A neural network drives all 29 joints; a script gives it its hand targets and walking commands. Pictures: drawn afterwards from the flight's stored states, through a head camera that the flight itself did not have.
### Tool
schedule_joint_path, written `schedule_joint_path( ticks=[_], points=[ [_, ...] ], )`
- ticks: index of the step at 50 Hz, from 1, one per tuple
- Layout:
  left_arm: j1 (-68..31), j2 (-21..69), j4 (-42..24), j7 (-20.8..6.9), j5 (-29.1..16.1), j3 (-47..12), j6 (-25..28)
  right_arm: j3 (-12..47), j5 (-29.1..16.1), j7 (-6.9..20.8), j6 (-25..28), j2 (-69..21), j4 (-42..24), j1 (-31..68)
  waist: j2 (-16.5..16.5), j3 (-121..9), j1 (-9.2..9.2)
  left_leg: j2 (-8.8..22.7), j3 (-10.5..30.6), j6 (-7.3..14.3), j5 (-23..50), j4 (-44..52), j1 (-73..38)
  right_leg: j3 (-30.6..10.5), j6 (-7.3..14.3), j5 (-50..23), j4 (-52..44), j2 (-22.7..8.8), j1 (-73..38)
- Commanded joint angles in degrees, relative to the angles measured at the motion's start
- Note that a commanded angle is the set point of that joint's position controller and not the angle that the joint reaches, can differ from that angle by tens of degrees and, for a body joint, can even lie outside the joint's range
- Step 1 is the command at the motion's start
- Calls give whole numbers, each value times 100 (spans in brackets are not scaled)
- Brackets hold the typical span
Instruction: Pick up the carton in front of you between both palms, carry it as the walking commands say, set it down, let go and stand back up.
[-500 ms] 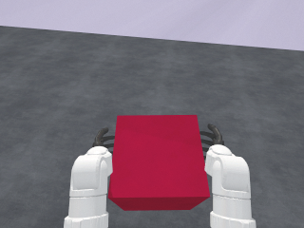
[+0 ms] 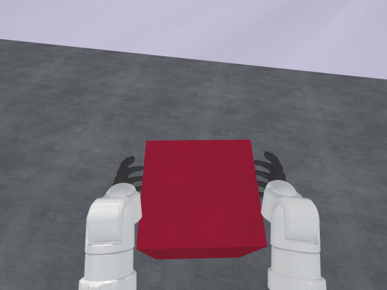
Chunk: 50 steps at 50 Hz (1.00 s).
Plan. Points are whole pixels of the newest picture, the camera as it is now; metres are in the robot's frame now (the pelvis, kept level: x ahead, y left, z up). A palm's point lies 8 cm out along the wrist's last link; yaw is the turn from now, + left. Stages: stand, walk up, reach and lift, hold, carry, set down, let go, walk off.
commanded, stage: carry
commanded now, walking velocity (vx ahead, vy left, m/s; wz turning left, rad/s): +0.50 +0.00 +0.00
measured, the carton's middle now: (198, 205) +0.32 +0.00 +0.00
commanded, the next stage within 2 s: none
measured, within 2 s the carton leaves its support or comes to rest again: neither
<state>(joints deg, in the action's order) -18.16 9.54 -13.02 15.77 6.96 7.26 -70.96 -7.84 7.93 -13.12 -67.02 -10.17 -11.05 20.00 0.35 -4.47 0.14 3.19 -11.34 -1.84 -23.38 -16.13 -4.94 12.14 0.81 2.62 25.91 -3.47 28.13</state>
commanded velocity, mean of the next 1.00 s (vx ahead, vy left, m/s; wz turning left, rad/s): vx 0.50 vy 0.00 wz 0.00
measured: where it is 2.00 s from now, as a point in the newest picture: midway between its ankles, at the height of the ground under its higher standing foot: (194, 166)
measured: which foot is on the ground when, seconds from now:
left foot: down 0.00-0.04, up 0.06-0.48, down 0.50-1.00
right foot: up 0.00-0.00, down 0.02-0.52, up 0.54-0.96, down 0.98-1.00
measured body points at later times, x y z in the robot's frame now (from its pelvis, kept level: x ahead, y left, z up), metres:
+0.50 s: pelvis +0.34 +0.01 -0.01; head +0.34 +0.02 +0.44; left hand +0.64 +0.16 +0.07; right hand +0.65 -0.13 +0.08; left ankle +0.47 +0.11 -0.73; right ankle +0.15 -0.09 -0.73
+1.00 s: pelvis +0.68 -0.01 -0.01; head +0.68 -0.01 +0.44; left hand +0.98 +0.15 +0.09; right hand +0.99 -0.15 +0.09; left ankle +0.48 +0.10 -0.72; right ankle +0.79 -0.09 -0.73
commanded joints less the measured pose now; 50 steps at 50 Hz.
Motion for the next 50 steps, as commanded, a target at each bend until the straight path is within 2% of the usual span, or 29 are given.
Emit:
schedule_joint_path(
  ticks=[1,2,3,4,5,6,7,8,10,12,15,21,23,24,25,26,27,28,29,30,31,32,35,39,44,46,48,49,50],
  points=[
    [-2915,5549,31,-2554,-2546,-3776,19,3756,-2451,2328,-337,-5620,349,2103,364,-1581,124,617,-269,278,3750,-2275,885,11,134,477,-232,82,-2784],
    [-2989,5458,208,-2568,-2456,-3705,34,3825,-2516,2330,-411,-5642,210,2374,-968,-2215,195,138,-91,12,2198,-4085,2491,-2452,840,1119,-485,-1500,-4224],
    [-2902,5582,369,-2576,-2481,-3674,67,3856,-2516,2346,-445,-5603,159,2546,-1886,-2105,183,-462,346,-36,-337,-5143,3945,-4026,1322,621,-1254,-2069,-4659],
    [-3018,5673,256,-2589,-2517,-3638,63,3888,-2529,2340,-422,-5755,255,2639,-1411,-1974,147,-141,941,155,-483,-5801,4326,-3589,1317,-98,-1161,-2108,-4531],
    [-3136,5807,191,-2600,-2546,-3631,89,3857,-2552,2340,-383,-5854,216,2682,-934,-2001,141,110,1137,310,-250,-5816,4391,-3025,1166,-676,-981,-1913,-4272],
    [-3266,5886,86,-2608,-2582,-3616,122,3868,-2603,2338,-345,-5982,181,2730,-398,-1852,106,313,1188,351,127,-5410,4273,-2511,934,-959,-985,-1787,-3840],
    [-3388,5960,-36,-2607,-2617,-3623,149,3892,-2637,2325,-305,-6070,152,2727,-331,-1818,73,447,1188,329,451,-4946,4060,-2139,736,-704,-1147,-1660,-3528],
    [-3437,5996,-129,-2606,-2642,-3622,167,3886,-2632,2298,-271,-6127,131,2690,-468,-1869,62,430,1064,287,658,-4675,3868,-1806,632,-541,-1272,-1546,-3388],
    [-3312,5963,-170,-2617,-2646,-3604,176,3885,-2570,2231,-221,-6168,111,2509,-696,-1875,61,373,847,185,840,-4120,3872,-1397,647,-403,-1434,-1433,-3360],
    [-3195,5877,-202,-2635,-2639,-3586,165,3900,-2509,2171,-204,-6161,55,2417,-786,-1731,54,349,658,85,1075,-3488,4090,-1143,742,-497,-1560,-1369,-3450],
    [-2956,5735,-139,-2629,-2554,-3553,114,3929,-2472,2138,-244,-6088,83,2246,-799,-1436,62,285,385,34,1569,-2505,4160,-737,677,-889,-1537,-1154,-3575],
    [-2690,5731,284,-2639,-2360,-3566,104,3930,-2520,2304,-331,-6073,514,2150,-958,-843,107,5,-71,233,2232,-1202,3672,-278,432,-1799,-1325,-1020,-3759],
    [-2761,5761,363,-2649,-2376,-3608,132,3869,-2531,2366,-316,-6101,691,2165,-991,-915,52,-185,-306,329,2156,-938,2842,-47,261,-2585,-673,-984,-3611],
    [-2839,5774,339,-2655,-2413,-3656,145,3819,-2525,2390,-294,-6122,777,2104,-823,-1170,-51,-418,-565,342,2009,-676,1888,237,117,-2727,155,-791,-3288],
    [-2885,5754,337,-2661,-2432,-3689,159,3755,-2508,2413,-271,-6128,870,2035,-517,-1584,-159,-139,-228,365,1651,-790,593,230,-4,-1947,1175,-639,-2508],
    [-3119,5815,267,-2669,-2521,-3741,130,3680,-2432,2425,-217,-6104,1020,2017,766,-2134,-213,1367,2098,974,1196,-519,-686,114,-276,-528,2876,-193,-1054],
    [-3287,5813,142,-2684,-2562,-3783,136,3646,-2460,2424,-140,-6227,1159,1987,1932,-2257,-209,2132,3930,1570,1757,187,-1431,-389,-322,2298,4142,481,472],
    [-3422,5886,102,-2667,-2573,-3828,198,3611,-2519,2441,-97,-6255,981,2081,1423,-2111,-187,2152,3469,1596,2596,103,-1352,-961,-161,2515,4860,216,963],
    [-3486,5974,68,-2656,-2583,-3832,259,3597,-2553,2444,-54,-6312,873,2144,981,-2129,-208,1947,2922,1488,3137,-70,-1101,-1145,-11,2367,4952,-20,1041],
    [-3482,6089,26,-2641,-2603,-3839,318,3584,-2573,2441,-18,-6377,730,2232,400,-1984,-164,1822,2375,1242,3421,-54,-715,-1181,38,2010,4574,-247,971],
    [-3408,6149,22,-2620,-2610,-3819,367,3591,-2597,2441,11,-6450,631,2288,281,-1972,-120,1702,2018,1022,3208,97,-435,-1204,37,1670,4070,-379,784],
    [-3313,6202,15,-2589,-2607,-3826,406,3595,-2606,2442,40,-6474,562,2286,428,-1997,-93,1592,1733,879,2958,223,-318,-1108,24,1488,3743,-381,610],
    [-2877,6259,55,-2489,-2489,-3849,500,3584,-2601,2479,72,-6396,508,2008,759,-1912,-94,1408,1176,904,2879,428,-324,-775,-83,1255,2799,-261,630],
    [-2779,6191,-121,-2419,-2459,-3926,517,3608,-2589,2506,43,-6207,413,1808,822,-1466,-108,1186,661,918,3083,529,-331,-429,-208,642,1468,-198,756],
    [-2886,5821,-327,-2433,-2554,-3960,292,3657,-2483,2378,-115,-5853,224,1810,875,-962,-129,1066,263,751,3717,416,-374,-75,-86,-135,340,-8,321],
    [-2890,5684,-259,-2476,-2572,-3908,175,3697,-2433,2338,-191,-5764,241,1831,895,-928,-118,1040,135,626,4369,15,-433,77,30,-149,59,98,-144],
    [-2825,5593,-85,-2524,-2563,-3829,91,3749,-2441,2319,-264,-5682,261,1931,618,-1321,26,728,-304,391,4707,-1397,158,502,100,162,-281,492,-1802],
    [-2814,5560,-8,-2549,-2538,-3781,60,3782,-2462,2319,-294,-5615,271,2059,235,-1713,151,606,-262,252,3479,-2526,1016,-227,157,569,-279,-110,-2993],
    [-2874,5467,211,-2562,-2443,-3702,82,3858,-2528,2325,-380,-5630,100,2348,-1205,-2251,200,5,-51,-18,1967,-4313,2726,-2884,962,1221,-667,-1671,-4330]
  ],
)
